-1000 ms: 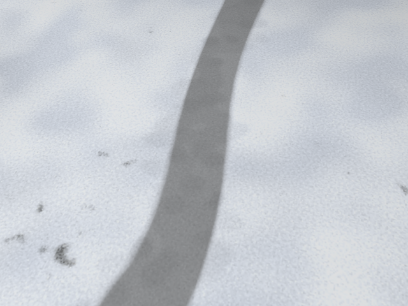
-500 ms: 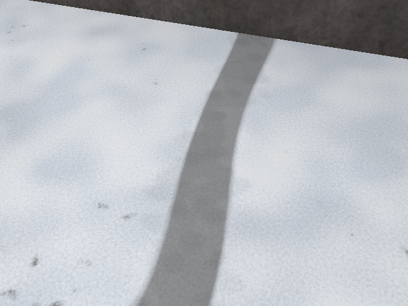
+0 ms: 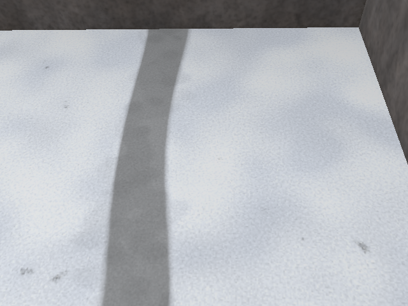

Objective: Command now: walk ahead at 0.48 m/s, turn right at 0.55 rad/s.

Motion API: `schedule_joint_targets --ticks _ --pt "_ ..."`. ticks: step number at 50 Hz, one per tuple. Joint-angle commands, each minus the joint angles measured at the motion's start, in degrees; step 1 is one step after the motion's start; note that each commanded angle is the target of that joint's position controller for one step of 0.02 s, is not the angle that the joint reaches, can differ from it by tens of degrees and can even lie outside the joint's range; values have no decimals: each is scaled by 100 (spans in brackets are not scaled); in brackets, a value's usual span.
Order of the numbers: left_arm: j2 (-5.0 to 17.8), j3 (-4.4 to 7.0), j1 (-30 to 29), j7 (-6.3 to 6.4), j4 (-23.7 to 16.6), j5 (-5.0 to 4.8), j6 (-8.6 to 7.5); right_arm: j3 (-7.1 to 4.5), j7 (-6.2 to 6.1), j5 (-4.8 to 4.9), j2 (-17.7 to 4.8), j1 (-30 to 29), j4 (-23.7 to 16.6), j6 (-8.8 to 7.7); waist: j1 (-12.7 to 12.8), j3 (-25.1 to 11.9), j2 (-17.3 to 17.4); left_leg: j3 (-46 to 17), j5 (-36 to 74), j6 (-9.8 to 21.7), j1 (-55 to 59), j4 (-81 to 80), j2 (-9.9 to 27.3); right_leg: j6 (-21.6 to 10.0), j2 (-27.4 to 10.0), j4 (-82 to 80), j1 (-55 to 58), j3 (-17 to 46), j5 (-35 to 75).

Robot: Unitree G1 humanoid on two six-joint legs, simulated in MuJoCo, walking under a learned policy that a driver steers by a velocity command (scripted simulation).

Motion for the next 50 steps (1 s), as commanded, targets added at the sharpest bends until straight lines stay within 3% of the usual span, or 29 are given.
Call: schedule_joint_targets --ticks 1,5,7,9,10,11,12,13,14,15,16,17,19,22,26,28,31,33,34,35,36,37,39,42,45,47,50 --pt "904 194 326 34 -256 0 -60 -28 28 28 -292 -687 -573 -28 54 369 -568 152 618 -85 -310 -648 -177 -678 -1363 -526 -180 1182 2117" --pt "968 216 578 70 -290 49 -58 44 61 91 -294 -1375 -953 -74 288 391 -625 174 875 9 -74 -1485 -374 -606 -1377 -345 125 1385 2527" --pt "1058 243 519 114 -345 69 -57 38 47 121 -409 -1331 -1055 -111 203 343 -653 61 783 123 285 -1847 -413 -500 -1464 -151 302 1564 2798" --pt "1205 275 223 137 -452 77 -76 -18 0 124 -580 -629 -905 -163 -141 74 -674 100 403 304 1350 -2171 -598 -283 -1437 368 259 1502 3743" --pt "1253 289 190 117 -457 77 -100 -79 -51 112 -723 26 -696 -207 -374 -284 -579 224 243 414 2137 -2300 -756 -182 -1293 1075 289 1371 4421" --pt "1204 275 196 75 -446 62 -134 -137 -119 77 -853 811 -514 -279 -748 -745 -353 113 346 571 3244 -2541 -547 -70 -981 2190 -43 1106 4189" --pt "819 173 372 36 -606 40 -181 -212 -211 -52 -1239 1686 -489 -316 -967 -1582 235 -1284 -741 838 4504 -2569 761 -23 -686 3745 -793 803 2429" --pt "429 135 1276 16 -596 -187 -137 -334 -180 -129 -1693 1637 -424 -249 -439 -2007 1765 -4097 -898 1668 5462 -3343 2014 181 294 5394 -2461 225 -1694" --pt "906 173 1038 69 -458 49 -72 -251 -119 16 -1150 1181 -504 -186 -307 -1350 704 -4233 -1689 1561 4756 -3585 1809 65 -239 5788 -2931 350 -1395" --pt "909 185 455 17 -537 103 -58 -140 -93 72 -706 738 -593 -193 -304 -617 115 -3244 -1550 1468 3922 -3680 1544 76 -434 5638 -2918 303 -836" --pt "784 153 98 1 -633 107 -59 -75 -81 42 -512 557 -568 -225 -264 -215 -170 -2517 -277 1389 3373 -3758 1306 120 -546 5422 -2825 255 -605" --pt "751 157 -47 -14 -683 155 -17 -36 -100 53 -454 623 -489 -264 -202 -87 -51 -1957 1069 1332 3122 -3726 1131 176 -619 5246 -2707 229 -608" --pt "646 141 48 -30 -677 196 91 14 -82 104 -402 893 -268 -385 -64 -190 194 -1162 3454 1296 2929 -3593 943 326 -583 4974 -2379 138 -740" --pt "557 109 -74 -46 -707 177 163 34 -73 135 -520 1049 -107 -460 53 -379 322 -539 4577 1332 3021 -3577 809 486 -492 4391 -2431 -26 -533" --pt "336 -76 -827 -79 -868 135 187 85 -95 143 -547 1052 25 -325 -61 -342 533 81 4476 1174 2664 -3623 489 593 -637 2754 -1861 -536 296" --pt "392 -110 -1032 -41 -871 108 188 81 -93 156 -593 1283 152 -272 -182 -414 552 49 4282 1127 2788 -3500 520 586 -616 2311 -1608 -618 586" --pt "473 -119 -1084 39 -809 112 142 86 -119 183 -611 1346 260 -195 -176 -293 451 -170 3541 1047 2852 -3187 656 463 -627 1639 -1261 -595 655" --pt "544 -111 -845 95 -658 177 48 110 -152 196 -532 1409 322 -146 -50 -236 87 -221 2370 756 2643 -2710 464 355 -752 557 -487 -386 1475" --pt "874 -49 -585 134 -599 219 -20 144 -170 146 -417 1644 296 -144 -95 -499 -391 -92 1078 547 2322 -2300 232 268 -1508 648 222 283 3219" --pt "1041 -45 -574 145 -618 174 3 241 -195 192 5 2345 409 -82 -399 -787 -1144 200 -1477 407 2029 -1867 -224 -314 -2493 821 588 1107 4893" --pt "785 -88 -538 147 -585 29 78 227 -265 245 -70 2427 614 82 -186 -989 -1172 233 -2206 379 2203 -1554 -419 -848 -2659 640 297 1404 4168" --pt "649 -134 -689 151 -598 33 109 171 -292 206 -266 2051 554 174 -161 -600 -1016 156 -2323 344 2044 -1417 -473 -867 -2485 338 -65 1478 3296" --pt "548 -201 -994 206 -577 109 159 157 -267 174 -223 1561 484 297 -232 -318 -978 48 -2102 281 2073 -1482 -440 -606 -2172 -60 -477 1232 2227" --pt "568 -196 -1306 251 -497 45 201 229 -263 150 25 1801 754 369 -486 -326 -804 124 -1091 189 2836 -2215 -448 -154 -1697 -180 -942 667 1169" --pt "571 -161 -1245 217 -349 -25 253 252 -279 71 -79 1620 826 347 -383 -21 -643 -125 -332 188 3113 -2976 -161 229 -1394 -362 -1383 589 -778" --pt "545 -128 -1106 195 -228 -18 292 240 -267 103 -181 1515 903 302 -257 469 -237 -241 -625 231 2427 -3071 -90 293 -1222 -366 -1193 444 -637" --pt "526 -106 -855 196 -3 15 240 257 -301 143 -101 1460 988 217 -189 209 12 -318 -345 269 2446 -3252 2 225 -1179 25 -628 310 410"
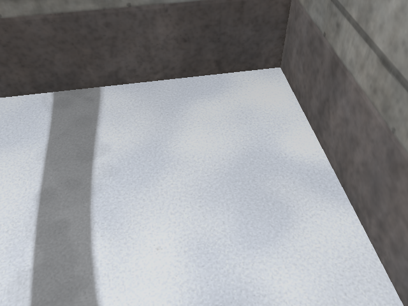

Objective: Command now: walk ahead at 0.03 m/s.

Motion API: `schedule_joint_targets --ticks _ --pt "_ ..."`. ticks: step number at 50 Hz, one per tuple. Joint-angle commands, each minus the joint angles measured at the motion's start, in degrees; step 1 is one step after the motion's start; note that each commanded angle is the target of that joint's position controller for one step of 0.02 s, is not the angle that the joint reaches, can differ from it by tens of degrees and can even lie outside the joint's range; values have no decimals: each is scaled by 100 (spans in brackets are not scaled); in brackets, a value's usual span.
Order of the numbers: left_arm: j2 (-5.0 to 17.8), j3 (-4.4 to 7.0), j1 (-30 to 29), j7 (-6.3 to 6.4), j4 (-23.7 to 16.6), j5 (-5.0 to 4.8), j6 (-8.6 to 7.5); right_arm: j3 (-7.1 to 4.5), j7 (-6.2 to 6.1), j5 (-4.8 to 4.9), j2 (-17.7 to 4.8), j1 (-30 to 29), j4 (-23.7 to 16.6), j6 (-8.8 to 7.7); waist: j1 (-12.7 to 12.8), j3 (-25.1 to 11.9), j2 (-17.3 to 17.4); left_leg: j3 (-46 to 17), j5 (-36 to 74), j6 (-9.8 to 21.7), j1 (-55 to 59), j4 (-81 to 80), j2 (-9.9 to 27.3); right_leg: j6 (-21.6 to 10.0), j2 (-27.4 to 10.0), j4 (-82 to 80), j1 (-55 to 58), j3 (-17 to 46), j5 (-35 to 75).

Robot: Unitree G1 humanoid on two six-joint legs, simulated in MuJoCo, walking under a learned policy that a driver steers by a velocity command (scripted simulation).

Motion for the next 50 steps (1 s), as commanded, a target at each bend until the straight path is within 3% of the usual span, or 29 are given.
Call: schedule_joint_targets --ticks 1,19,20,23,25,27,28,30,32,33,34,35,36,37,38,40,42,45,50 --pt "601 148 228 7 -20 13 -87 -60 -42 27 -418 397 36 -94 42 104 126 -432 429 221 -397 -593 415 -84 -814 -486 435 932 144" --pt "390 64 602 48 642 12 -20 7 -94 36 -268 559 348 -91 71 299 3 -474 467 330 -372 -689 452 21 -767 -407 428 806 278" --pt "360 56 656 43 680 15 -13 13 -89 27 -240 642 382 -92 63 192 -1 -460 19 348 -341 -744 407 17 -713 -433 458 785 -207" --pt "510 148 647 6 627 40 50 -87 -57 -8 -432 706 315 -47 28 542 140 -611 -2104 621 -684 -707 285 -161 -415 -99 -151 654 -2385" --pt "345 135 426 -54 469 63 23 -130 -38 13 -483 950 296 -55 -124 961 366 -1197 -2890 885 -651 -1043 602 -185 -274 353 -891 556 -2646" --pt "107 93 55 -134 228 149 -97 -254 -52 7 -740 1238 388 -104 -259 1094 926 -2198 -3016 1263 -105 -1724 1401 -55 -103 1409 -1536 -89 -1517" --pt "213 125 -83 -164 124 189 -162 -295 -47 -7 -773 1206 373 -136 -271 1120 851 -2386 -2739 1389 -59 -1849 1636 -54 -290 1738 -1689 -75 -1322" --pt "334 184 -60 -228 -10 156 -280 -335 -12 -43 -789 1095 332 -221 -143 1045 732 -2249 -2182 1419 57 -1755 1672 -91 -454 1821 -1725 7 -1535" --pt "257 207 204 -266 -3 84 -373 -348 12 3 -724 828 264 -281 108 1017 655 -1642 -1630 1218 -300 -1437 1337 -114 -357 1094 -891 -178 -1341" --pt "191 225 663 -265 151 43 -403 -357 21 29 -712 634 200 -296 339 933 565 -1272 -1335 1093 -814 -1125 1078 -117 -161 611 52 -334 -1059" --pt "264 290 1341 -237 396 29 -423 -347 31 19 -654 529 141 -328 596 751 324 -940 -911 966 -1417 -561 816 -125 -57 308 1164 -243 -942" --pt "626 411 2120 -165 569 96 -465 -276 76 6 -423 333 -5 -401 941 478 -611 -243 -407 738 -2128 966 302 -282 -900 -446 2137 1027 -1601" --pt "1278 573 2876 -137 727 79 -426 -208 130 25 -116 387 -267 -449 1023 96 -2055 529 -1326 510 -3215 2808 -404 -868 -2275 -1403 2732 3522 -2763" --pt "934 477 2553 -122 706 99 -356 -320 160 -143 -568 67 -345 -425 757 437 -1111 34 -1499 623 -3490 3833 -110 -1034 -2486 -1426 2153 3825 -2750" --pt "775 414 1908 -140 473 124 -365 -310 219 -140 -438 -109 -399 -439 475 708 -481 -153 -935 695 -3574 4100 164 -978 -2324 -1382 1697 3265 -2490" --pt "622 342 1334 -143 272 104 -450 -295 301 -81 -287 -86 -358 -480 161 668 -160 -178 -129 640 -3212 3875 402 -791 -1902 -1554 1250 2290 -1407" --pt "448 257 1424 -108 345 80 -528 -323 342 -114 -319 0 -327 -402 54 498 -303 -1 166 508 -3056 3672 388 -678 -1609 -1553 1336 1606 -159" --pt "449 199 1856 -76 527 57 -579 -335 356 -94 -305 -477 -516 -302 69 472 -407 247 432 368 -3358 3363 321 -682 -1483 -1432 1561 1019 1430" --pt "470 138 1952 -69 563 66 -597 -224 373 -16 -181 -1815 -1062 -283 249 729 -568 630 1152 333 -2864 1610 89 -662 -1269 -1528 1165 486 2236"
Over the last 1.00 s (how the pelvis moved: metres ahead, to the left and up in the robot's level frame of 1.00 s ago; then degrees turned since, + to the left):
0.34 -0.02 -0.01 -11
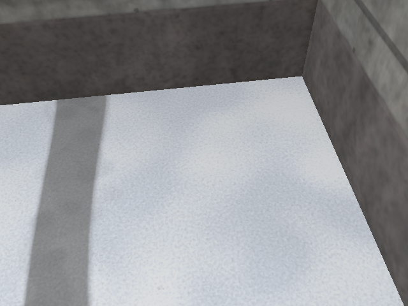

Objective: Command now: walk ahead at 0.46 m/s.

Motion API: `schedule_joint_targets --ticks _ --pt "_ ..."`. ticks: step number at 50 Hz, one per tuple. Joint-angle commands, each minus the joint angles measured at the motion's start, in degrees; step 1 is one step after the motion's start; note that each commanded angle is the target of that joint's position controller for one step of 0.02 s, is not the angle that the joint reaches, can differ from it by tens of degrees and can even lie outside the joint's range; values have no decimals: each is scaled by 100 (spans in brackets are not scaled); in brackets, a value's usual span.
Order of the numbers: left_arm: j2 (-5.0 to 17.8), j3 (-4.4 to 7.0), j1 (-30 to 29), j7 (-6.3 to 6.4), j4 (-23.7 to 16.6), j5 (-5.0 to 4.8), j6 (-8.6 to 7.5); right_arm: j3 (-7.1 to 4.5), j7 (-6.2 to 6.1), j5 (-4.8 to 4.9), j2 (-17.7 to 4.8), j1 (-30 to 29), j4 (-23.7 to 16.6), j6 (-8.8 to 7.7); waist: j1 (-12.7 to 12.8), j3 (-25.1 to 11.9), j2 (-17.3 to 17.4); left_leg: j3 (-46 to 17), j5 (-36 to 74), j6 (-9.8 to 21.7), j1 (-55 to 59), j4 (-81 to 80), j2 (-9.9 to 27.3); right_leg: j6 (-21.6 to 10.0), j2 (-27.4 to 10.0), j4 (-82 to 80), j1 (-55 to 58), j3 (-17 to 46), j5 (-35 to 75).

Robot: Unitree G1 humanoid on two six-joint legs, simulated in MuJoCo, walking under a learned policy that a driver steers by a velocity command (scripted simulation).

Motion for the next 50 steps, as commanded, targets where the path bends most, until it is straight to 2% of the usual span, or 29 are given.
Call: schedule_joint_targets --ticks 1,3,5,7,8,9,10,11,12,13,15,17,19,22,25,31,33,34,35,36,37,38,39,40,41,42,43,47,50 --pt "748 89 296 36 -100 -7 -75 58 11 52 -72 -794 -537 -38 -5 718 -698 335 417 45 93 -964 -227 -582 -1383 -366 -580 571 3213" --pt "833 106 284 51 -65 -4 -86 37 -19 56 -171 -836 -620 -46 -72 693 -699 361 435 222 416 -1278 -301 -572 -1532 -251 -381 533 3769" --pt "948 136 103 65 -78 8 -99 -41 -86 54 -332 -408 -542 -88 -336 409 -690 393 177 452 1027 -1421 -515 -482 -1593 410 -73 388 5227" --pt "1062 180 -72 73 -102 23 -44 -189 -170 41 -546 1044 -68 -168 -943 -347 -588 414 94 661 2503 -1847 -768 -337 -1452 2167 -85 203 5772" --pt "997 160 -66 46 -162 -3 -29 -300 -225 -63 -815 1904 178 -208 -1240 -809 -383 -186 -292 834 3800 -1992 -204 -275 -1238 3534 -995 110 4444" --pt "431 59 358 -23 -322 -140 -6 -435 -242 -189 -1369 2463 200 -214 -1066 -1521 664 -2692 -1403 1398 5159 -2355 1499 -88 -445 5793 -2661 -178 1034" --pt "635 165 442 -71 -310 -109 14 -431 -156 -17 -1335 2051 171 -138 -834 -1686 785 -4661 -1989 1785 5093 -3418 1967 -130 58 6901 -3612 512 -1142" --pt "833 224 -156 -70 -498 -28 40 -350 -139 94 -1051 1287 48 -130 -530 -676 333 -3827 -2573 1564 4230 -3591 1771 -205 -411 6922 -4056 668 -609" --pt "831 227 -589 -101 -616 12 12 -239 -114 122 -640 879 -36 -175 -457 -120 -53 -3084 -2143 1398 3363 -3810 1558 -208 -629 6568 -3974 628 -156" --pt "694 227 -673 -112 -618 25 29 -171 -117 93 -439 749 -10 -230 -255 128 -171 -2517 -1511 1191 2817 -3943 1292 -195 -807 6185 -3695 624 41" --pt "476 206 -473 -157 -557 134 172 -68 -172 75 -196 964 171 -330 -2 162 -58 -1716 -481 976 2281 -4021 937 -70 -957 5705 -3161 599 127" --pt "454 216 -617 -188 -630 139 266 -74 -193 68 -334 1316 297 -411 34 188 -6 -1361 158 994 2270 -4068 821 27 -990 5442 -3274 467 257" --pt "531 228 -1140 -213 -831 134 327 -88 -194 79 -485 1538 344 -426 -19 333 30 -1144 237 978 2391 -4226 745 134 -1083 5059 -3741 353 633" --pt "610 233 -1974 -240 -1125 91 341 -47 -189 96 -462 1923 398 -412 -226 481 45 -915 816 878 2784 -4286 633 273 -1115 4240 -4285 189 1231" --pt "518 180 -2588 -259 -1332 38 315 -10 -202 99 -436 2246 460 -415 -400 477 117 -658 1538 734 3103 -4179 525 319 -956 3308 -4198 -10 1662" --pt "632 160 -3444 -203 -1694 11 253 -8 -325 1 -481 2760 668 -398 -601 576 224 -766 2492 813 4231 -3728 814 124 -692 2290 -4259 -106 1361" --pt "722 194 -3140 -193 -1695 24 197 -69 -336 -19 -678 2432 599 -409 -355 382 280 -756 3667 762 4228 -3199 814 -6 -477 1956 -3550 -145 985" --pt "819 243 -2661 -145 -1579 35 162 -93 -335 -6 -753 2328 582 -409 -147 141 347 -775 4424 702 4137 -2721 801 -90 -295 1861 -2866 -196 715" --pt "952 316 -1751 -81 -1308 58 105 -101 -311 23 -780 2205 561 -396 240 -317 261 -667 4509 604 3870 -1833 617 -208 -188 1509 -1739 -250 841" --pt "1263 430 -670 -2 -1059 195 34 -71 -281 92 -673 2074 441 -403 657 -965 52 -576 3221 507 2781 -513 371 -427 -845 1499 -63 381 848" --pt "1932 599 -10 39 -1042 378 27 67 -239 350 -6 2609 248 -381 549 -1952 -1102 -104 -108 215 714 1703 -492 -1029 -2730 1283 1874 2804 328" --pt "1769 586 -311 -10 -1063 228 113 -71 -264 224 -457 2607 340 -336 430 -2057 -927 -579 -2191 273 93 2553 -695 -1220 -3066 615 1516 3992 133" --pt "1392 484 -984 -30 -1170 128 129 -145 -251 118 -616 2112 220 -289 152 -1125 -554 -771 -1691 299 -90 2595 -270 -984 -2777 447 596 3086 -357" --pt "1023 386 -1445 -51 -1236 79 99 -133 -201 75 -501 1774 115 -286 38 -503 -366 -741 -1262 278 -36 2302 -52 -791 -2524 141 -266 2375 -275" --pt "846 333 -1622 -20 -1227 31 55 -122 -176 74 -321 1705 113 -224 -115 -151 -503 -674 -1058 283 117 2056 116 -586 -2295 -67 -806 1803 -54" --pt "654 283 -1576 -21 -1159 31 16 -135 -140 18 -281 1746 98 -129 -231 -36 -540 -649 -948 274 374 1995 173 -456 -2093 -151 -1207 1343 382" --pt "630 273 -1483 -16 -1099 21 -27 -132 -97 -15 -161 1831 103 -44 -330 -27 -559 -611 -865 253 493 1975 194 -401 -2025 -196 -1374 1022 664" --pt "833 325 -1094 -26 -960 2 -174 -135 2 -34 -111 1192 -248 120 -393 176 -537 -473 -129 178 -144 1711 308 -381 -1913 -352 -1341 168 1530" --pt "811 301 -919 -25 -901 16 -187 -100 71 -17 -130 501 -553 111 -320 349 -545 -284 558 117 -327 761 279 -344 -1729 -348 -1272 -388 2004"
Over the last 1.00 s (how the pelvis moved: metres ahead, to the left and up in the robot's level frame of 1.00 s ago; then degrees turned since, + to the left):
0.20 -0.02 0.00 0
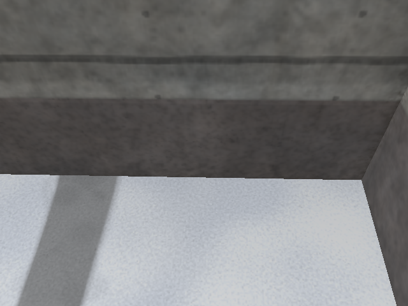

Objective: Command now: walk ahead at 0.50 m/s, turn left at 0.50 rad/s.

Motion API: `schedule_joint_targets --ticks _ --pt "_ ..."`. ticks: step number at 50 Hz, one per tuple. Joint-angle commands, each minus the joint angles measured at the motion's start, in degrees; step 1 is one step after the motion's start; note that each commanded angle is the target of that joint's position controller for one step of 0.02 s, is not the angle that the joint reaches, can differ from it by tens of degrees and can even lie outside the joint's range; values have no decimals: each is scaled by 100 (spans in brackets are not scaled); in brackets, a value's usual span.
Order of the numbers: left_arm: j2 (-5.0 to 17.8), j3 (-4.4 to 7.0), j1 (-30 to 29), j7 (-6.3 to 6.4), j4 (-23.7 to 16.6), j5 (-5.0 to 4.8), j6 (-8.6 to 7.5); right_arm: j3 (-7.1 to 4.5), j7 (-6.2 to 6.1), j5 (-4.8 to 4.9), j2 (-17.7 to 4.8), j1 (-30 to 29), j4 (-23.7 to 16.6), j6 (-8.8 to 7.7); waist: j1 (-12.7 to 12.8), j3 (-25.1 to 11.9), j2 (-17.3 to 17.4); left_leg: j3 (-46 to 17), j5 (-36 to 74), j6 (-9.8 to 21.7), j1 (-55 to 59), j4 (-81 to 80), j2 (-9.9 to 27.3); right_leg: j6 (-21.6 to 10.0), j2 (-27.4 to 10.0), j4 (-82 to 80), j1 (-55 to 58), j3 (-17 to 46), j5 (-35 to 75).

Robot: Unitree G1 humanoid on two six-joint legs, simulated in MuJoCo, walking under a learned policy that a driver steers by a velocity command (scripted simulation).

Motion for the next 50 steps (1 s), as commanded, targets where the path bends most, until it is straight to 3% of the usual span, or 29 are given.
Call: schedule_joint_targets --ticks 1,3,4,6,8,10,11,12,13,14,15,16,17,18,19,21,23,27,30,31,33,35,36,37,38,40,44,47,50 --pt "460 39 -45 9 -272 -3 -117 86 97 5 88 -297 -428 -14 -113 327 -615 174 743 -50 1 -902 29 -432 -1388 -863 -385 393 1768" --pt "593 60 122 38 -243 -10 -117 136 145 0 113 -744 -606 -26 11 366 -626 448 946 -1 225 -1621 -58 -413 -1454 -862 -203 187 2029" --pt "650 60 126 76 -230 -79 -125 107 155 -44 35 -880 -639 -16 39 458 -473 465 955 7 239 -1865 -92 -429 -1513 -872 -52 148 2030" --pt "745 55 287 147 -147 -78 -112 108 175 -75 -3 -1092 -775 -19 94 445 -522 647 656 107 257 -2183 -192 -408 -1652 -697 430 46 2446" --pt "744 65 310 180 -98 -47 -46 87 157 -116 -66 -1035 -746 -32 57 354 -680 829 170 271 556 -2407 -446 -362 -1617 -162 780 -176 3788" --pt "875 91 288 199 -57 -44 47 29 72 -157 -181 -215 -462 -109 -275 -85 -849 950 -188 489 1514 -2638 -924 -300 -1579 1160 856 -229 5687" --pt "907 85 228 187 -86 -81 99 -33 23 -213 -321 611 -166 -203 -647 -572 -690 784 526 631 2613 -3255 -1014 -155 -1435 2336 517 -304 5244" --pt "802 46 241 161 -286 -110 105 -170 -69 -292 -835 1310 16 -268 -888 -1293 -155 -222 2268 862 4181 -3172 -70 58 -1213 3987 -664 -289 2955" --pt "121 -121 993 124 -506 -290 153 -290 -142 -232 -1472 1024 -127 -278 -225 -2252 1099 -2544 5120 1868 6069 -2744 1854 271 -258 6207 -2647 163 -2719" --pt "690 2 609 145 -445 -193 183 -267 -237 -4 -1350 1333 -214 -202 -577 -2762 -105 -2795 5273 1909 5710 -3199 1845 265 -203 6532 -2616 1221 -2209" --pt "502 -45 99 141 -577 -267 168 -193 -275 44 -1175 773 -163 -194 -406 -1811 -46 -1914 5052 1724 4916 -3568 1596 241 -446 6335 -2865 1360 -1571" --pt "428 -91 -111 145 -581 -202 113 -89 -279 88 -819 435 -184 -211 -288 -1040 -176 -1500 4571 1460 4127 -3922 1361 219 -611 5775 -2868 1336 -1247" --pt "507 -65 -207 139 -530 -93 161 -9 -292 119 -585 160 -194 -224 -124 -651 -198 -1179 4367 1243 3560 -4150 1111 233 -703 5417 -2647 1360 -1054" --pt "568 -39 -76 114 -501 -2 253 96 -285 172 -390 -11 -178 -227 66 -534 -119 -907 4249 1081 3124 -4329 914 270 -685 5175 -2289 1344 -880" --pt "507 -36 59 98 -431 24 354 139 -264 161 -364 -11 -162 -262 165 -597 -104 -712 4393 988 2954 -4382 821 282 -627 4986 -2007 1332 -804" --pt "367 -58 261 88 -350 5 497 147 -232 126 -548 43 -81 -384 343 -711 -22 -383 4792 859 2868 -4423 673 320 -536 4597 -1774 1317 -530" --pt "381 -60 162 114 -324 -1 581 175 -216 104 -607 71 -14 -438 361 -704 159 -175 4630 725 2874 -4458 535 338 -500 4176 -1758 1283 -237" --pt "398 -104 -485 109 -348 -22 710 276 -219 78 -543 12 87 -393 200 -590 362 -70 3260 446 2755 -4551 437 390 -508 2908 -1465 1281 73" --pt "371 -164 -762 170 -310 -66 758 315 -241 54 -567 103 190 -304 46 -436 302 -346 1640 508 2671 -4657 533 453 -481 2103 -1197 1309 -49" --pt "423 -180 -823 202 -319 -72 739 295 -248 66 -626 93 191 -258 23 -360 375 -472 1142 529 2663 -4683 532 466 -462 1836 -1092 1283 -135" --pt "417 -224 -730 240 -238 -46 666 313 -256 115 -569 -43 195 -192 109 -258 196 -647 441 499 2546 -4555 535 451 -457 957 -641 1251 49" --pt "468 -276 -488 261 -93 -10 495 332 -260 80 -482 27 261 -169 148 -174 -131 -731 265 222 2397 -4386 254 467 -862 100 70 1557 893" --pt "688 -286 -715 240 -76 -68 435 320 -262 150 -385 358 300 -162 -239 -48 -562 -579 280 64 2419 -4486 -81 410 -1095 356 -36 1809 1815" --pt "566 -306 -855 184 -10 -167 412 329 -291 136 -380 341 450 -119 -201 -21 -817 -448 172 -21 2925 -4602 -179 366 -980 316 -539 1740 1714" --pt "420 -345 -824 132 -1 -174 371 302 -320 118 -540 211 494 -94 -73 -23 -743 -434 244 -51 3195 -4482 -174 411 -898 179 -635 1673 1571" --pt "414 -371 -769 122 91 -162 346 282 -325 118 -617 76 537 -65 -56 -130 -763 -453 394 -8 3430 -4429 -128 441 -828 36 -594 1626 1436" --pt "420 -376 -819 157 153 -175 279 325 -314 117 -541 -87 673 -63 -72 -126 -519 -463 291 -63 3357 -4519 -100 392 -820 -66 -420 1640 1340" --pt "392 -400 -745 152 229 -197 265 330 -346 135 -607 -132 791 -100 -20 -153 -371 -440 342 -100 3307 -4525 -104 345 -801 -85 -326 1692 1327" --pt "405 -411 -777 149 278 -192 258 355 -359 139 -599 -172 873 -121 -31 -181 -358 -434 403 -119 3280 -4536 -80 310 -799 -79 -253 1694 1398"
Over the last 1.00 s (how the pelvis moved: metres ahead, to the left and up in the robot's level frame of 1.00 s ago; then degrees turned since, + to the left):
0.57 0.00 0.00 10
